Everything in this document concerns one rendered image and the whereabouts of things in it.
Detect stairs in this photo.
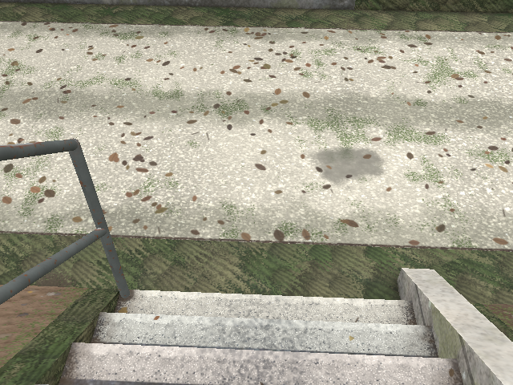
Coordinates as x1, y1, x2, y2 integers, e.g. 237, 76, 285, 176
35, 290, 463, 385

